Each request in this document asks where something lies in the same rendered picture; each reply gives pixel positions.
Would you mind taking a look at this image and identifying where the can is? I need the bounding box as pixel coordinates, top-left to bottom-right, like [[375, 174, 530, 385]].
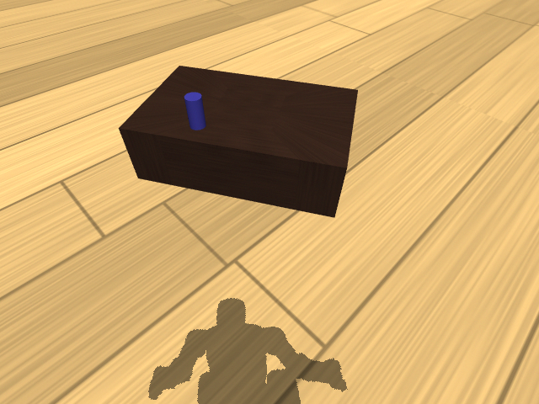
[[184, 92, 206, 130]]

